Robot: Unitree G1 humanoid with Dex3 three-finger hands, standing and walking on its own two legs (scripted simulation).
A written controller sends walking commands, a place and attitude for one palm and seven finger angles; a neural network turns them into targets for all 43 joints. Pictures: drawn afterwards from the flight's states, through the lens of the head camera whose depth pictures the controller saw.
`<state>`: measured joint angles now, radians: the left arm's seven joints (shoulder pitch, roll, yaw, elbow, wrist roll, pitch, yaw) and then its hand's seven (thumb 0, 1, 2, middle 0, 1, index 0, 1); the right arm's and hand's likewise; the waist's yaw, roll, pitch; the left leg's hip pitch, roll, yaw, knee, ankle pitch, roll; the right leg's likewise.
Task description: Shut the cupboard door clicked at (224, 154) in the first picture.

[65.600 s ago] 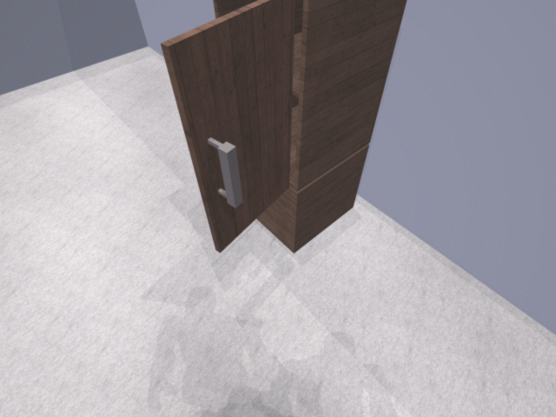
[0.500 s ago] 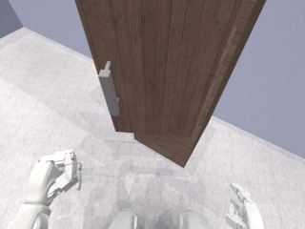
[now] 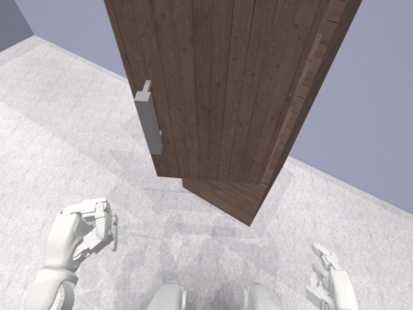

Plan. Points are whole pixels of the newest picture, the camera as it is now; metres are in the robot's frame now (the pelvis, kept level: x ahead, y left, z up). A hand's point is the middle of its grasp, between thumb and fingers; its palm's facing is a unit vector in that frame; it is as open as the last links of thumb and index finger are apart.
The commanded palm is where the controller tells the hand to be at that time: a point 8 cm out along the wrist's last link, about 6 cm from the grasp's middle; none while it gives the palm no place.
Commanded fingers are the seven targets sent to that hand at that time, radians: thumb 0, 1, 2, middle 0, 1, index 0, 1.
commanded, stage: bring the fist close to the handle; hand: left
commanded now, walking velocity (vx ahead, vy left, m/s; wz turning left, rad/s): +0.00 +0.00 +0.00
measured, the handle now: (152, 119) +0.49 +0.15 +0.06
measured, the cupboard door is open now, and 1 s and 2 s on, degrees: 28 28 18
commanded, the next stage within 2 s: push the door shut along its arc in 1.26 s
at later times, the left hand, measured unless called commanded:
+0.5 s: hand (140, 186) +0.32 +0.15 +0.06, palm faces -0.07 -1.00 -0.02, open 3.1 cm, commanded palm +0.31 +0.20 +0.06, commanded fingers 0.00 0.90 0.90 -1.30 -1.50 -1.30 -1.50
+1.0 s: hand (165, 148) +0.41 +0.11 +0.07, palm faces -0.04 -1.00 -0.02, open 3.1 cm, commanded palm +0.38 +0.17 +0.06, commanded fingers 0.00 0.90 0.90 -1.30 -1.50 -1.30 -1.50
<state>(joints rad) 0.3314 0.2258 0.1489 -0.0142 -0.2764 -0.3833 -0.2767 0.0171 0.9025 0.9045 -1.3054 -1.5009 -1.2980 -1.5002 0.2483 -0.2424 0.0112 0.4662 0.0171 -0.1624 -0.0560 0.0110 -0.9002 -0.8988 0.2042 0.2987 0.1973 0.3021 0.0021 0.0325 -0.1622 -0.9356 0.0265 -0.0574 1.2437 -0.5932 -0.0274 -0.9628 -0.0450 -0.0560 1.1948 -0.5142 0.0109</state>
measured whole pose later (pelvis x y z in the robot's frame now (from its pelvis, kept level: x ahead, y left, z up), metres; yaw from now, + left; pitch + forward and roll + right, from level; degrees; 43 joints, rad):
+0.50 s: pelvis +0.00 +0.01 +0.01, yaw -1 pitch +17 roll -1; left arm -0.03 0.19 0.09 0.24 -0.19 -0.35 -0.15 0.02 0.90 0.90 -1.30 -1.50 -1.30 -1.50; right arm 0.26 -0.24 0.01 0.53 0.01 -0.11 -0.03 0.01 -0.90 -0.90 0.20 0.30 0.20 0.30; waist -0.03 0.03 -0.15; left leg -0.91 0.02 -0.03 1.19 -0.57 -0.02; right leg -0.95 -0.05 -0.03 1.14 -0.49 0.02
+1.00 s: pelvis +0.00 +0.00 +0.01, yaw -2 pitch +18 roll +0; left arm -0.41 0.18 0.17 0.64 -0.14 -0.41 -0.08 0.02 0.90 0.90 -1.30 -1.50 -1.30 -1.50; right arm 0.29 -0.24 -0.01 0.58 -0.01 -0.04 -0.01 0.01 -0.90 -0.90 0.20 0.30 0.20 0.30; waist -0.07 0.02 -0.14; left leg -0.92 0.03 -0.01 1.14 -0.54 -0.03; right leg -0.99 -0.04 -0.01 1.13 -0.46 0.01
